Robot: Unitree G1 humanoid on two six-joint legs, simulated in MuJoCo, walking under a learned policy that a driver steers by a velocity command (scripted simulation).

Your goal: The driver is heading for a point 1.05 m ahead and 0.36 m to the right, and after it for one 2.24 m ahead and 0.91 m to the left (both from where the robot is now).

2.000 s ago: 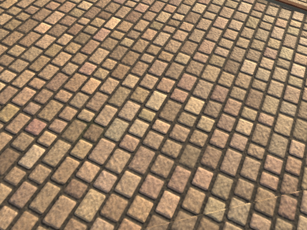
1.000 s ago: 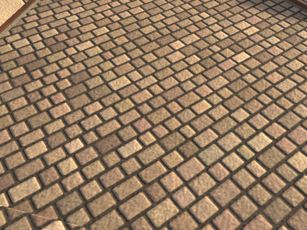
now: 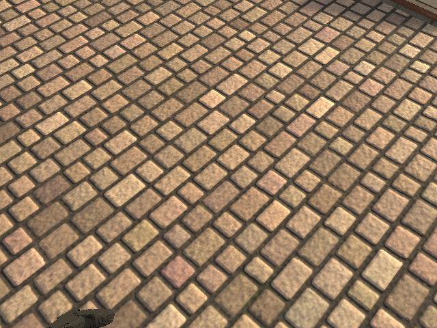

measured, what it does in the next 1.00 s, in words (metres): goes down, turning right: right foot 0.03 m lower, then left foot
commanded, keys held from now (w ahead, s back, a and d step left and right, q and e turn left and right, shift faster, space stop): w+e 1.00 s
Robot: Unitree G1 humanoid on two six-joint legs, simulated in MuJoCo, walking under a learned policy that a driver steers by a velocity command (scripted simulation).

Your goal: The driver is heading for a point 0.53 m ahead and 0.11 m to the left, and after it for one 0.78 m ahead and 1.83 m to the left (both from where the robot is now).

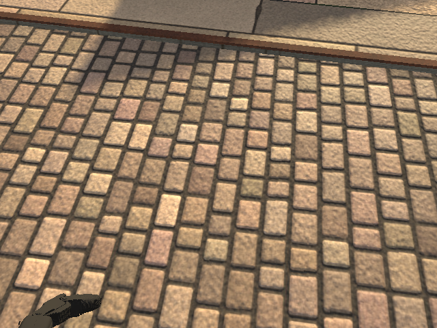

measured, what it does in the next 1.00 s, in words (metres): walks ahead, turning left: left foot, then right foot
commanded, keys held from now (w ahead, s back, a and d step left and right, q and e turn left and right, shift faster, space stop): w+e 0.04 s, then w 0.14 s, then w+q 0.36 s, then q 0.46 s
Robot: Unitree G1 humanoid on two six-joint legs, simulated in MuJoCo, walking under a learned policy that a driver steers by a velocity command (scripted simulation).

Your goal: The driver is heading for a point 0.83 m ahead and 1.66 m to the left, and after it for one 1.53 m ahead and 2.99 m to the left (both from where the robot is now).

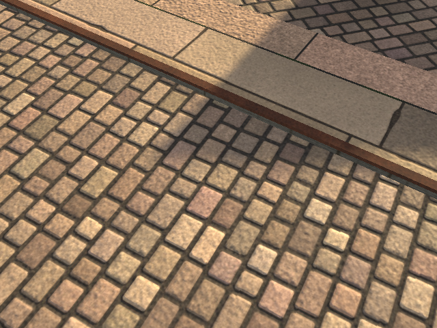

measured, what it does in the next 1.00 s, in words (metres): steps on the spot, turning left: left foot, then right foot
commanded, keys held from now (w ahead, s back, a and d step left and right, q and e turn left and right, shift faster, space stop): q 0.70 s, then w+q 0.30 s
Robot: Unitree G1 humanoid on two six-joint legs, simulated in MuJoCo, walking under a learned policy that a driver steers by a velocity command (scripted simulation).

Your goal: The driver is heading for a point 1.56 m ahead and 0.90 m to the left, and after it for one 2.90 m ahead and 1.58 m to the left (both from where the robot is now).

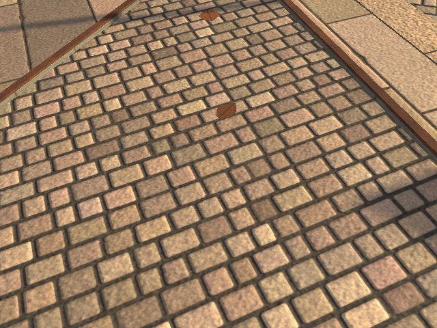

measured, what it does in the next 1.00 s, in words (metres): walks ahead, turning left: left foot, then right foot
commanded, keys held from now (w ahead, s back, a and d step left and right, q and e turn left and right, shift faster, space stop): w+q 0.26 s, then w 0.74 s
